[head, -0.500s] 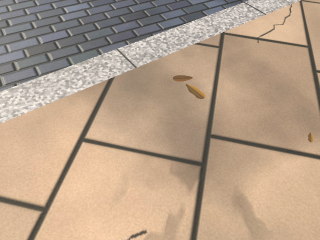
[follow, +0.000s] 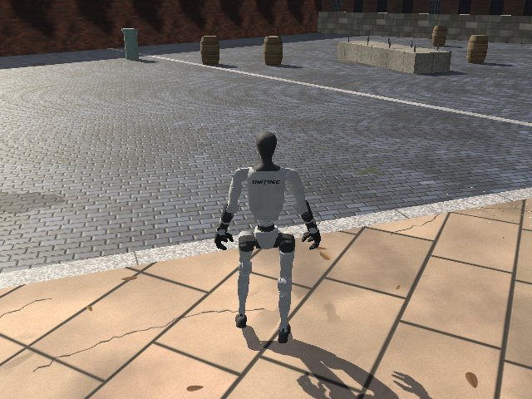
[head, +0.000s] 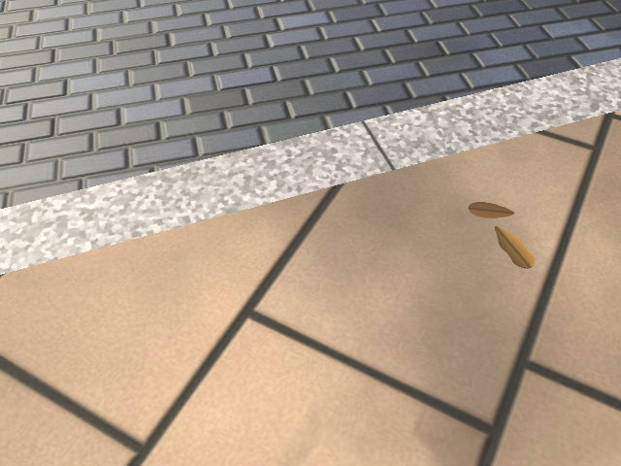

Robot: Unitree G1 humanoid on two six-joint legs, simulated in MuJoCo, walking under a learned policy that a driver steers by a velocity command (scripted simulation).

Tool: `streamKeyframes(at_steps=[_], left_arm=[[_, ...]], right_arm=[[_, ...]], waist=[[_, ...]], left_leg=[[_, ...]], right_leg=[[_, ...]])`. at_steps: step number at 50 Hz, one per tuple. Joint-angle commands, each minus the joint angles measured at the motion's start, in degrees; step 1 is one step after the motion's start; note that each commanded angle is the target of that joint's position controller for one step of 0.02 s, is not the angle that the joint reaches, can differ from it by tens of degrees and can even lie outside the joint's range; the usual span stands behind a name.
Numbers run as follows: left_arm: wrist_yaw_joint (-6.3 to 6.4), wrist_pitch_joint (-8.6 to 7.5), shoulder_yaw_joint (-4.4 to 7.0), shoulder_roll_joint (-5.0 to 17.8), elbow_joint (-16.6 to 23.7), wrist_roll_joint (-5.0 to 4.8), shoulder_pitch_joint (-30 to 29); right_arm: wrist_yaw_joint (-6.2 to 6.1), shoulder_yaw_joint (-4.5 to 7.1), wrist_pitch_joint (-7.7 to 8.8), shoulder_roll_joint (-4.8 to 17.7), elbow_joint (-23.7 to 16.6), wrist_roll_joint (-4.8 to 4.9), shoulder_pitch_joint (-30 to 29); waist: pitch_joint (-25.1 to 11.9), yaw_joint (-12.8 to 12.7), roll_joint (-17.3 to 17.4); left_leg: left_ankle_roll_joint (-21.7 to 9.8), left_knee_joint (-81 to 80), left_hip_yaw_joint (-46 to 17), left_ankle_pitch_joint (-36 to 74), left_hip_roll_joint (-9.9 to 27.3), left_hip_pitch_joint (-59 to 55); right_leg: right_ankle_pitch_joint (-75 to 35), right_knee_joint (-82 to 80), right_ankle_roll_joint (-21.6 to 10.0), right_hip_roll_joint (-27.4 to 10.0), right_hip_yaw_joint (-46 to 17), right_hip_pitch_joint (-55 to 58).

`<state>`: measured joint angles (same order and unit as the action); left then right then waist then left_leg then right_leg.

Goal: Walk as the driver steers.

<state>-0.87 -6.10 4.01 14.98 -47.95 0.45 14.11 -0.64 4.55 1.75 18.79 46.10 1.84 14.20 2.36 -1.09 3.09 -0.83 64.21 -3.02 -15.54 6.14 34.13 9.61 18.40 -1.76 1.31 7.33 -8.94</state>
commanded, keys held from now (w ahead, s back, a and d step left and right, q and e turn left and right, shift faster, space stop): w+q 0.20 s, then w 0.80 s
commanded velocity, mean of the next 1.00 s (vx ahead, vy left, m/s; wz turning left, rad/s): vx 0.50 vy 0.00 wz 0.24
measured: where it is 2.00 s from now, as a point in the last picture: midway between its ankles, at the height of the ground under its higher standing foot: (265, 241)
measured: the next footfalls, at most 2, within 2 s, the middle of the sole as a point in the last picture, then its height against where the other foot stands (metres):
left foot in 0.30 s outside the picture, level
right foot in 0.84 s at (326, 381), level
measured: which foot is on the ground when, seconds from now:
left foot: up 0.00-0.28, down 0.30-0.86, up 0.88-1.00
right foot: down 0.00-0.30, up 0.32-0.82, down 0.84-1.00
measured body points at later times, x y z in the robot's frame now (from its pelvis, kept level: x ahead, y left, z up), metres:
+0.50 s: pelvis +0.27 +0.09 +0.00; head +0.30 +0.11 +0.45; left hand +0.34 +0.39 -0.12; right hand +0.42 -0.16 -0.11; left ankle +0.28 +0.16 -0.74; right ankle +0.32 -0.08 -0.66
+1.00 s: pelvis +0.57 +0.09 -0.01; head +0.60 +0.08 +0.44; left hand +0.61 +0.38 -0.12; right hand +0.72 -0.16 -0.13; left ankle +0.48 +0.22 -0.66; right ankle +0.64 +0.01 -0.74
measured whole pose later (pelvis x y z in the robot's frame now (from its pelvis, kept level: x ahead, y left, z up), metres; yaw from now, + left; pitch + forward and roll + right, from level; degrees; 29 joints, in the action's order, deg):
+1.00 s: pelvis +0.57 +0.09 -0.01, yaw +13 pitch +1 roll -1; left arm -2.1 -5.1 2.7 15.6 -48.9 0.2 12.0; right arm -0.2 3.1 4.1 16.9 46.3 1.1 16.1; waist 2.1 -0.7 2.0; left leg -1.9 65.8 -2.2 -19.7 3.4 26.3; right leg 9.0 24.9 -3.8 2.6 3.4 -17.3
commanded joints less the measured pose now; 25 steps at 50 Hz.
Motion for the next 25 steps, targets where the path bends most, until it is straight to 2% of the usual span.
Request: streamKeyframes(at_steps=[1, 5, 8, 10, 12, 13, 14, 15, 16, 17, 18, 19, 20, 21, 22, 23, 25], left_arm=[[0.54, -1.45, 1.77, 7.5, 3.1, 0.09, -4.4], [1.10, -0.63, 2.27, 9.7, 2.3, -0.13, -2.8], [1.25, 0.38, 2.77, 11.4, 1.2, -0.93, 0.3], [1.23, 1.32, 3.13, 12.4, 0.6, -1.59, 1.6], [1.18, 2.16, 3.41, 13.8, 0.1, -2.15, 2.3], [1.18, 2.59, 3.46, 14.4, 0.0, -2.32, 1.9], [1.28, 2.98, 2.96, 13.6, 0.0, -2.31, 1.2], [1.40, 2.67, 1.65, 10.9, 0.6, -1.01, 2.5], [0.68, 1.34, -1.01, 2.5, 3.2, 0.59, 8.6], [0.11, -0.50, -0.28, 7.6, 2.4, -1.80, 4.2], [-0.14, -1.14, 0.68, 10.6, 4.1, -4.09, -1.8], [0.20, -1.56, 0.24, 9.5, 4.5, -3.50, -3.4], [0.63, -1.50, 0.41, 9.3, 3.9, -2.08, -3.8], [0.60, -0.85, 0.67, 9.4, 3.1, -1.68, -2.2], [0.48, -0.08, 0.67, 8.9, 2.5, -1.57, -0.8], [0.46, 0.61, 0.51, 7.8, 2.0, -1.33, 0.1], [0.64, 1.64, 0.20, 6.6, 2.3, -0.77, -1.5]], right_arm=[[0.40, 0.04, -0.36, 0.7, -4.2, -0.46, 1.3], [2.14, -0.76, 0.45, 0.0, -6.7, -0.54, -5.8], [3.18, -1.13, 0.47, 0.0, -9.5, -0.50, -11.2], [3.72, -0.97, 0.37, 0.7, -11.2, -0.50, -13.1], [3.83, -0.33, 0.24, 1.9, -12.2, -0.78, -11.9], [3.70, 0.62, 0.13, 3.5, -11.5, -0.88, -7.5], [3.27, 2.33, 0.02, 6.1, -8.9, -0.66, 1.8], [2.19, 4.27, -0.44, 10.5, -6.2, -0.39, 11.8], [1.72, 4.96, -0.15, 17.3, -6.1, -0.35, 10.8], [2.12, 3.29, 0.72, 12.1, -8.1, -0.72, 12.0], [2.51, 2.40, 1.52, 9.2, -7.2, -1.39, 9.6], [2.48, 2.00, 1.97, 8.0, -7.4, -1.22, 6.1], [2.37, 1.36, 2.11, 5.8, -7.7, -1.50, 2.1], [2.26, 0.64, 2.33, 3.8, -8.3, -2.24, -0.1], [2.21, 0.52, 2.59, 3.4, -8.5, -2.44, -0.9], [2.12, 0.60, 3.02, 3.7, -8.2, -2.21, -0.9], [1.81, 0.84, 3.64, 4.8, -7.2, -1.93, -0.1]], waist=[[0.7, 2.0, -6.4], [2.2, -0.6, -4.7], [3.7, -2.6, -4.2], [4.0, -2.7, -4.6], [1.7, -0.9, -5.8], [-1.6, 2.1, -6.6], [-6.6, 7.4, -5.9], [-12.4, 11.3, -1.4], [-17.6, 3.9, 14.1], [-25.1, 7.9, 6.2], [-16.4, 8.5, 3.4], [-11.3, 6.5, 1.0], [-7.9, 4.4, -0.5], [-6.8, 2.2, 0.3], [-6.7, 1.2, 0.5], [-6.4, 0.6, -0.1], [-4.1, 0.3, -1.1]], left_leg=[[0.9, -4.5, -3.8, 6.7, 3.5, 5.3], [0.6, -17.7, 0.3, 16.5, 2.2, 3.8], [-0.6, -23.9, 2.7, 16.0, 1.5, 4.4], [-1.9, -26.4, 4.2, 12.4, 0.5, 4.8], [-4.1, -27.8, 6.7, 6.2, -2.9, -0.6], [-5.5, -28.7, 8.2, 4.2, -5.5, -7.5], [-7.3, -32.0, 9.4, 7.2, -8.6, -20.8], [-9.8, -31.7, 1.3, 9.4, -4.4, -38.8], [-19.8, -38.3, -31.2, -1.4, 11.3, -55.0], [-21.9, -46.7, -43.4, -5.8, 15.6, -56.7], [-18.8, -47.4, -34.1, -1.3, 13.9, -51.8], [-16.6, -47.0, -26.2, 4.4, 11.5, -43.9], [-15.0, -47.4, -20.1, 10.6, 9.3, -36.4], [-14.3, -49.0, -16.2, 14.9, 7.6, -31.3], [-14.4, -50.8, -14.6, 16.3, 7.0, -28.7], [-14.8, -52.3, -12.9, 18.2, 6.8, -27.4], [-15.0, -54.8, -9.3, 20.7, 6.2, -25.5]], right_leg=[[-5.3, -13.1, -9.8, -17.2, -9.9, 0.6], [-9.3, -13.1, -8.5, -15.8, -1.8, 2.5], [-10.2, -11.9, -7.5, -17.1, 0.9, 7.5], [-13.7, -9.3, -6.6, -18.2, 2.0, 11.7], [-29.2, -3.1, -5.8, -18.7, 3.1, 13.8], [-38.7, 4.0, -5.2, -18.2, 4.0, 13.7], [-42.6, 15.6, -3.6, -16.1, 6.1, 9.9], [-29.1, 31.7, -1.1, -13.8, 6.5, -3.0], [20.7, 53.0, 2.8, -2.8, 3.0, -27.0], [24.8, 59.9, 2.3, -1.7, -10.3, -31.2], [20.2, 60.7, 1.3, -4.1, -10.4, -36.3], [15.2, 56.7, 0.3, -7.0, -10.3, -35.6], [11.5, 52.4, 0.3, -9.1, -10.2, -32.7], [8.9, 50.1, 0.2, -10.5, -10.9, -28.4], [7.3, 48.6, 0.5, -10.7, -10.9, -25.9], [6.2, 46.9, 1.0, -10.7, -10.5, -25.2], [2.4, 42.2, 2.4, -10.7, -10.2, -26.9]])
